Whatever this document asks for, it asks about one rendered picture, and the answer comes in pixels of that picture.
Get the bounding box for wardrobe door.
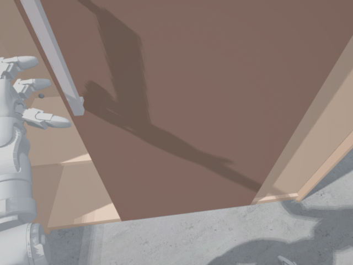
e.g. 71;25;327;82
255;36;353;198
14;0;353;221

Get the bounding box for robot left forearm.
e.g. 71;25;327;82
0;117;37;232

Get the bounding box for handle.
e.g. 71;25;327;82
20;0;84;116

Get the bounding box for robot left hand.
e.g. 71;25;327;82
0;56;72;130

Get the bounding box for left robot upper arm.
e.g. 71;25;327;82
0;222;51;265

